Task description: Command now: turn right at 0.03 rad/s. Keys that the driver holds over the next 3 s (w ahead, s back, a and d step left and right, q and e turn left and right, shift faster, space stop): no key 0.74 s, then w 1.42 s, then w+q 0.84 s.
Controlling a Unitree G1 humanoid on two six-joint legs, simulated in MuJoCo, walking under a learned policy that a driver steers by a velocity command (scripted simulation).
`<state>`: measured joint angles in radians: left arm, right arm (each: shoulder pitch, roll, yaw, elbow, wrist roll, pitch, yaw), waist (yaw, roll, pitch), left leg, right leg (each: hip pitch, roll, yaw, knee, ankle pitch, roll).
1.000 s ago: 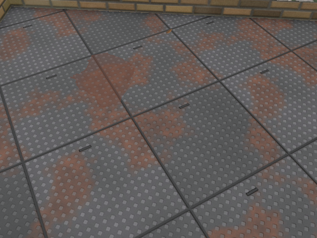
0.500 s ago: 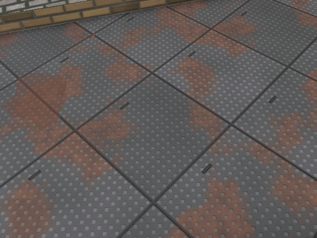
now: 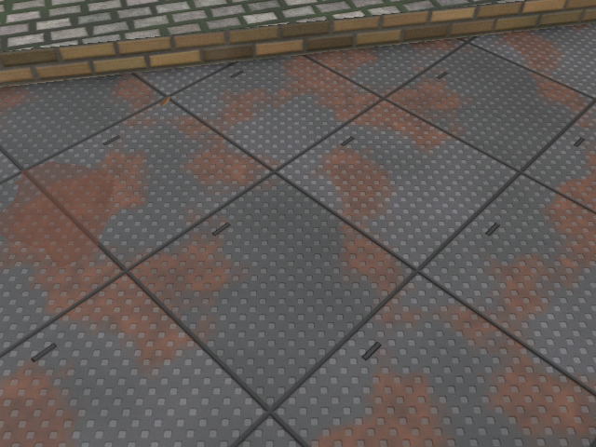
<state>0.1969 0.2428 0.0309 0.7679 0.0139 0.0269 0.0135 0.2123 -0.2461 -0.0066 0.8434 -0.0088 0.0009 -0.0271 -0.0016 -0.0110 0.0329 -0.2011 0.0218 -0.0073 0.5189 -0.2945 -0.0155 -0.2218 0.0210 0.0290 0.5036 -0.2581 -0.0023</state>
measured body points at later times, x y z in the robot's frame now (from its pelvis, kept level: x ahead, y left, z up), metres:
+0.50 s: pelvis +0.01 +0.01 +0.00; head +0.01 +0.02 +0.45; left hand +0.07 +0.27 -0.14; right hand +0.06 -0.25 -0.14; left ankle -0.01 +0.13 -0.74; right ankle +0.01 -0.12 -0.74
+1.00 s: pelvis +0.04 -0.01 +0.00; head +0.04 -0.02 +0.45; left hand +0.08 +0.26 -0.14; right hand +0.03 -0.28 -0.16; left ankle -0.01 +0.13 -0.74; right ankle +0.03 -0.11 -0.74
